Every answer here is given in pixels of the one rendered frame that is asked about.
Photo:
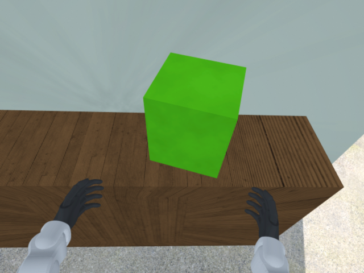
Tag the robot left hand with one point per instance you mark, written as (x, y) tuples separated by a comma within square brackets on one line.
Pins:
[(74, 205)]

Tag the pedestal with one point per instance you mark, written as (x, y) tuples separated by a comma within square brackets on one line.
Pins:
[(43, 154)]

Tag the left robot forearm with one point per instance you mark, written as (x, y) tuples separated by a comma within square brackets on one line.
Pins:
[(47, 249)]

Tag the robot right hand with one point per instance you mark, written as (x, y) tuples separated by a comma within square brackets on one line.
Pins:
[(267, 219)]

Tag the right robot forearm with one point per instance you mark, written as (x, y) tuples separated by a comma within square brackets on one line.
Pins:
[(269, 256)]

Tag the carton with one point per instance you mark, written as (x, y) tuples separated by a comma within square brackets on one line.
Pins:
[(191, 109)]

